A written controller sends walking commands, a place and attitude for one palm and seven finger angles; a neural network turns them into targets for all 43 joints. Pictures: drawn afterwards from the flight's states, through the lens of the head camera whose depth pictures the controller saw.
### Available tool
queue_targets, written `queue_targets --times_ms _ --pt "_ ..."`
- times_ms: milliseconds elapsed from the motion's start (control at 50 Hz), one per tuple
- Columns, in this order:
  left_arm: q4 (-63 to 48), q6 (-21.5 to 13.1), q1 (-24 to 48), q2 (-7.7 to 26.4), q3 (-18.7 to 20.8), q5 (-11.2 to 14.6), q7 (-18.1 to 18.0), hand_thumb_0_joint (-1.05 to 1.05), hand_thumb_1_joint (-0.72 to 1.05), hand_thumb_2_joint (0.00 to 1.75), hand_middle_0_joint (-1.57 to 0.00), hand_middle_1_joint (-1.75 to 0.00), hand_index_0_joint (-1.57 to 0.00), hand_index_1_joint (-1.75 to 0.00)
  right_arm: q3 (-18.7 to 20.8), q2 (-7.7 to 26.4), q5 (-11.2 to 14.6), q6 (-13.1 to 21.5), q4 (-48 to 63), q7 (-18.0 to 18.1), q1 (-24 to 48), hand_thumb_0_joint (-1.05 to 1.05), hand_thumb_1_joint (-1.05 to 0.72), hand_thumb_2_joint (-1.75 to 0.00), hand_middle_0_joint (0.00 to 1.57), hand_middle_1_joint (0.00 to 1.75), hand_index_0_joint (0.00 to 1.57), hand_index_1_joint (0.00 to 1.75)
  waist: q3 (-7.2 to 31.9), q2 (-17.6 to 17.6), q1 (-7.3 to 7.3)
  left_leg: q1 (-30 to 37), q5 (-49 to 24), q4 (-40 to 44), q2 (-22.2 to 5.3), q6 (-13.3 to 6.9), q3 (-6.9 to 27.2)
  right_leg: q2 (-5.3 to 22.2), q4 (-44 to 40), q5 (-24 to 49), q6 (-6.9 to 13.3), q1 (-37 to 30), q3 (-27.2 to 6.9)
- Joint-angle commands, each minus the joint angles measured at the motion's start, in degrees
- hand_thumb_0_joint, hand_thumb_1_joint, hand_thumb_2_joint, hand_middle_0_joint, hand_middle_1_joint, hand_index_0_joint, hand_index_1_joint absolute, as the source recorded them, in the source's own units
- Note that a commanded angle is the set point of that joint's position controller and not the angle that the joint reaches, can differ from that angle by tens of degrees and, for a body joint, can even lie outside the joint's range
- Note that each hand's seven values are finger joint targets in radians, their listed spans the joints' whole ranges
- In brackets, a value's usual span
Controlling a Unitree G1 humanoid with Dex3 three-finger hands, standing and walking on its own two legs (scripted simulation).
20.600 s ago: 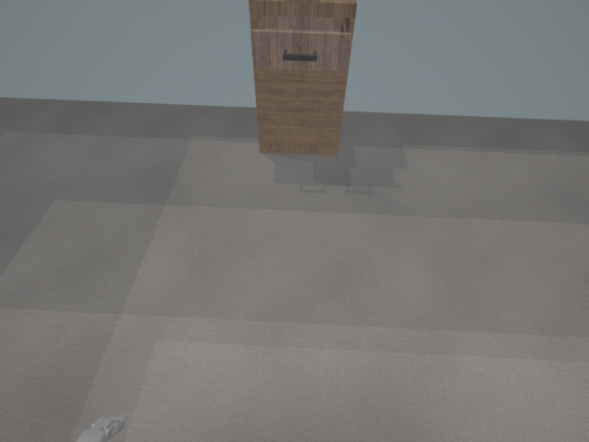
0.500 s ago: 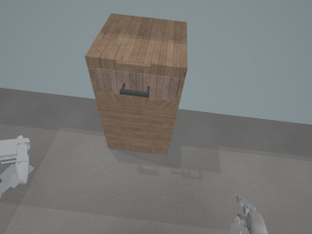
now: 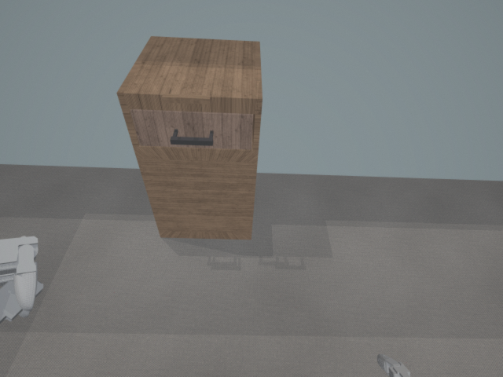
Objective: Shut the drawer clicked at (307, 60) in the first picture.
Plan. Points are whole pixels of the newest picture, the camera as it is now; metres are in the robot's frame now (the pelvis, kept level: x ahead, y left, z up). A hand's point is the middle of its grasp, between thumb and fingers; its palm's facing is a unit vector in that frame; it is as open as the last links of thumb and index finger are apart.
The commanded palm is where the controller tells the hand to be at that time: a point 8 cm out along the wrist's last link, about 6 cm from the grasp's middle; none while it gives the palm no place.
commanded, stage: stop stepping back and stand still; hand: left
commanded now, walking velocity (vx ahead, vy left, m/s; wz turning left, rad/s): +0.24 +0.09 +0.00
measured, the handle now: (192, 137) +0.83 +0.24 -0.14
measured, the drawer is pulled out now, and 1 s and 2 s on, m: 0.00 0.00 0.00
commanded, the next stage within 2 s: let the arm hang, fingers relaxed in 0.42 s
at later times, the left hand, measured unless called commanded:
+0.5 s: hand (30, 298) +0.17 +0.25 +0.16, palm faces +0.44 -0.79 -0.43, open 3.2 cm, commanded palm none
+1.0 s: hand out of the picture -0.03 +0.20 -0.17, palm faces +0.09 -0.97 -0.24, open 4.3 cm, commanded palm none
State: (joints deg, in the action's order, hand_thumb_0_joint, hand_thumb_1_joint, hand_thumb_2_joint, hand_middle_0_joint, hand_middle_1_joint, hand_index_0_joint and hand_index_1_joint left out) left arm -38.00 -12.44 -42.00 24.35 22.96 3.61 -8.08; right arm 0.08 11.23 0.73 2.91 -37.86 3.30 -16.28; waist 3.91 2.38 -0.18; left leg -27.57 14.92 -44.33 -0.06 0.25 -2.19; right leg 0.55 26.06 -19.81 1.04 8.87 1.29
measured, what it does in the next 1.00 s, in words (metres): steps on the spot: left foot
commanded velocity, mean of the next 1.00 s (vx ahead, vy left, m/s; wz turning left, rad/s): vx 0.04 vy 0.00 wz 0.00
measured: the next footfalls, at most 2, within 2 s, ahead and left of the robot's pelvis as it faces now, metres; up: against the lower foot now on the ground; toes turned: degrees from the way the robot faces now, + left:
left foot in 0.06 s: +0.04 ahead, +0.12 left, +0.00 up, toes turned +5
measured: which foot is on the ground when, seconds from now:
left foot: up 0.00-0.04, down 0.06-1.00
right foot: down 0.00-1.00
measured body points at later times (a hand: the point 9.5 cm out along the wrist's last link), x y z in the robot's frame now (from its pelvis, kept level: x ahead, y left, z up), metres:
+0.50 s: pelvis -0.02 +0.00 -0.01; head -0.01 +0.00 +0.44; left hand +0.14 +0.29 +0.18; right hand +0.14 -0.23 -0.10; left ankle +0.01 +0.11 -0.74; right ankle -0.06 -0.10 -0.73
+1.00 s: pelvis -0.02 +0.00 +0.00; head +0.01 +0.01 +0.45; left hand -0.03 +0.25 -0.15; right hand +0.02 -0.24 -0.15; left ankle +0.00 +0.11 -0.74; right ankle -0.05 -0.10 -0.74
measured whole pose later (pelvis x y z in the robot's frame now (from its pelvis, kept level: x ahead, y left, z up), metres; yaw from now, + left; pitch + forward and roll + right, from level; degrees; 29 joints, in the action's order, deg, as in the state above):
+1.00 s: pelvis -0.02 +0.00 +0.00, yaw +4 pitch -1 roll -1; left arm 56.6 1.6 -17.4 12.6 1.3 -0.6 -1.1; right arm 0.6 11.0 -0.9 -1.5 -57.1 1.7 -15.5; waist -4.8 -0.3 -0.2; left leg -15.3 12.4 -28.7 -0.6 -0.6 -0.4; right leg -0.8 25.8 -17.0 1.5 7.8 4.5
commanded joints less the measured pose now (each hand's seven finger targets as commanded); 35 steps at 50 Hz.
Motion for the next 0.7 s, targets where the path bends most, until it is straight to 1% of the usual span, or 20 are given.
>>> queue_targets --times_ms 0,40,60,80,100,160,200,240,280,320,360,400,420,480,500,520,540,620,660,680 --pt "-0.7 -1.6 7.0 4.6 2.9 -1.2 -2.0 0.0 0.9 0.9 -1.4 -1.6 -1.4 -1.6 2.4 7.4 0.2 5.8 9.4 2.3 9.5 0.0 -0.9 -0.9 0.2 0.3 0.2 0.3 -5.6 -1.2 1.2 14.7 1.3 19.9 -2.1 -2.5 -1.0 9.7 -3.9 -0.3 3.1 10.9 -3.8" --pt "-1.7 -2.6 9.8 4.7 2.2 -1.7 -2.2 0.0 0.9 0.9 -1.4 -1.6 -1.4 -1.6 2.9 9.0 -0.3 6.6 9.6 2.8 7.8 0.0 -0.9 -0.9 0.2 0.3 0.2 0.3 -5.2 -9.5 0.81 16.6 1.7 23.6 -7.5 -5.8 8.2 4.2 3.5 1.2 0.0 11.7 -2.1" --pt "-2.9 -2.8 10.9 5.4 2.6 -1.8 -2.1 0.0 0.9 0.9 -1.4 -1.6 -1.4 -1.6 2.8 9.3 0.0 6.6 10.2 2.8 7.6 0.0 -0.9 -0.9 0.2 0.3 0.2 0.3 -4.8 -9.3 0.65 17.3 -2.7 22.8 -10.4 -7.4 12.8 2.1 6.1 3.4 -1.2 12.8 -1.0" --pt "-1.9 -2.6 9.2 6.4 3.5 -1.8 -2.2 0.0 0.9 0.9 -1.4 -1.6 -1.4 -1.6 2.9 9.3 0.4 6.7 10.7 2.9 7.4 0.0 -0.9 -0.9 0.2 0.3 0.2 0.3 -2.9 -6.3 0.67 18.1 -12.5 19.2 -11.0 -7.7 12.2 1.2 6.8 9.5 -1.6 10.6 0.0" --pt "-6.0 -3.3 11.0 8.1 4.0 -1.9 -1.9 0.0 0.9 0.9 -1.4 -1.6 -1.4 -1.6 2.0 7.8 -0.3 6.5 9.7 2.7 7.3 0.0 -0.9 -0.9 0.2 0.3 0.2 0.3 -1.0 -9.5 1.38 15.9 -12.5 20.9 -10.1 -7.3 12.4 1.9 7.5 7.7 -1.5 8.4 1.1" --pt "-9.4 -3.9 9.0 7.1 4.4 -2.0 -1.8 0.0 0.9 0.9 -1.4 -1.6 -1.4 -1.6 2.2 7.9 -0.3 7.2 10.3 1.8 8.4 0.0 -0.9 -0.9 0.2 0.3 0.2 0.3 -2.1 -8.5 0.59 9.2 1.2 23.1 -9.0 -5.8 10.1 0.7 2.3 0.5 -0.7 2.6 0.9" --pt "-9.9 -3.9 6.2 7.2 5.3 -1.7 -1.9 0.0 0.9 0.9 -1.4 -1.6 -1.4 -1.6 2.6 7.2 -0.3 7.1 10.9 1.4 8.5 0.0 -0.9 -0.9 0.2 0.3 0.2 0.3 -2.4 -3.0 0.86 5.0 7.0 16.9 -4.5 -3.3 4.4 4.2 -3.4 -3.0 1.9 0.8 -6.0" --pt "-7.1 -3.6 4.1 7.5 6.3 -1.1 -2.1 0.0 0.9 0.9 -1.4 -1.6 -1.4 -1.6 2.9 6.3 -0.2 6.2 10.5 1.0 8.2 0.0 -0.9 -0.9 0.2 0.3 0.2 0.3 -4.5 7.5 0.73 -0.8 5.8 1.6 -0.9 -1.3 -0.6 13.5 -11.8 -9.1 7.4 1.4 -20.0" --pt "-5.3 -3.6 5.5 7.1 6.4 -1.1 -2.3 0.0 0.9 0.9 -1.4 -1.6 -1.4 -1.6 3.1 6.6 -0.1 5.5 10.3 0.6 8.2 0.0 -0.9 -0.9 0.2 0.3 0.2 0.3 -5.4 4.4 0.8 -4.3 7.5 -4.2 -1.9 -0.8 0.2 16.9 -11.8 -2.1 10.5 0.1 -21.7" --pt "-3.3 -3.6 7.2 6.0 5.4 -1.0 -2.3 0.0 0.9 0.9 -1.4 -1.6 -1.4 -1.6 2.1 5.8 -0.3 5.1 9.9 0.7 7.3 0.0 -0.9 -0.9 0.2 0.3 0.2 0.3 -6.1 1.9 1.79 3.0 4.6 6.3 -3.8 -1.4 0.6 14.9 -6.6 4.9 8.8 3.6 -14.1" --pt "-2.3 -3.8 8.4 5.1 4.2 -1.1 -2.3 0.0 0.9 0.9 -1.4 -1.6 -1.4 -1.6 1.7 5.9 -0.3 5.1 9.9 1.2 7.2 0.0 -0.9 -0.9 0.2 0.3 0.2 0.3 -5.5 -1.1 2.01 14.9 -1.3 17.0 -2.6 -2.1 0.2 8.3 -0.4 2.4 4.2 9.5 -5.2" --pt "-4.4 -4.2 10.1 4.7 3.3 -1.0 -2.2 0.0 0.9 0.9 -1.4 -1.6 -1.4 -1.6 2.4 7.9 -0.4 5.5 11.1 1.7 7.9 0.0 -0.9 -0.9 0.2 0.3 0.2 0.3 -4.3 -14.1 1.4 20.5 -2.3 24.3 -12.2 -6.5 15.9 0.8 10.5 -0.2 -0.7 15.6 0.2" --pt "-6.2 -4.3 11.7 5.6 3.5 -1.3 -2.2 0.0 0.9 0.9 -1.4 -1.6 -1.4 -1.6 2.2 7.7 -0.4 5.9 11.5 1.6 7.8 0.0 -0.9 -0.9 0.2 0.3 0.2 0.3 -3.1 -13.8 1.15 19.7 -3.8 26.9 -15.7 -8.8 21.6 -0.6 15.0 -5.2 -1.5 15.1 0.7" --pt "-8.0 -3.8 13.0 7.1 4.1 -1.9 -1.7 0.0 0.9 0.9 -1.4 -1.6 -1.4 -1.6 1.6 6.6 -1.3 6.9 10.4 1.4 7.9 0.0 -0.9 -0.9 0.2 0.3 0.2 0.3 -3.2 -12.0 0.75 14.9 -9.2 26.3 -14.6 -8.8 17.2 0.8 12.7 -5.7 -1.4 9.7 -0.2" --pt "41.2 7.6 16.3 -8.1 -16.7 -7.4 5.9 0.0 0.9 0.9 -1.4 -1.6 -1.4 -1.6 4.6 13.1 -2.2 6.7 -3.3 -3.6 7.8 0.0 -0.9 -0.9 0.2 0.3 0.2 0.3 -2.6 -8.1 3.03 14.4 -29.1 14.1 -10.4 -7.1 12.8 2.9 15.7 3.6 -1.8 15.6 -0.5" --pt "44.2 12.2 13.9 -9.9 -17.1 -5.7 6.9 0.0 0.9 0.9 -1.36 -1.56 -1.36 -1.56 4.0 8.9 -1.2 2.6 -1.7 -3.5 5.7 0.0 -0.9 -0.9 0.2 0.3 0.2 0.3 1.8 -5.2 0.81 14.5 -31.0 12.8 -9.3 -6.0 7.4 3.5 10.8 3.5 -1.8 10.1 -1.4" --pt "44.4 13.3 12.5 -9.3 -17.7 -5.7 7.2 0.0 0.9 0.9 -1.32 -1.51 -1.32 -1.51 3.4 8.3 -0.8 1.5 0.0 -3.2 6.3 0.0 -0.9 -0.9 0.2 0.3 0.2 0.3 2.7 -4.1 -0.08 12.8 -23.1 10.7 -7.5 -3.9 4.4 4.4 6.8 12.2 -1.5 6.8 -1.6" --pt "57.0 11.4 19.5 -4.3 -17.2 -6.0 7.5 0.0 0.9 0.9 -1.16 -1.34 -1.16 -1.34 2.3 5.6 -2.2 -0.7 -0.9 -3.3 5.3 0.0 -0.9 -0.9 0.2 0.3 0.2 0.3 0.6 19.3 -0.05 2.7 3.3 3.7 -0.5 -0.9 1.5 12.6 0.9 40.2 5.0 -1.4 -9.5" --pt "64.3 11.6 21.1 -4.3 -17.7 -5.8 6.8 0.0 0.9 0.9 -1.08 -1.25 -1.08 -1.25 2.8 6.3 -2.6 -1.9 -2.2 -3.0 6.7 0.0 -0.9 -0.9 0.2 0.3 0.2 0.3 -1.6 17.7 -0.61 2.0 6.6 3.4 0.0 -1.1 1.8 12.5 2.0 49.2 5.8 -4.3 -8.4" --pt "67.3 11.9 21.7 -3.6 -18.0 -5.7 6.6 0.0 0.9 0.9 -1.04 -1.21 -1.04 -1.21 2.7 6.4 -2.5 -2.4 -3.2 -3.1 6.6 0.0 -0.9 -0.9 0.2 0.3 0.2 0.3 -2.7 13.0 -0.4 3.1 4.0 4.9 -0.3 -1.0 1.7 12.2 2.3 49.2 5.4 -3.9 -7.9"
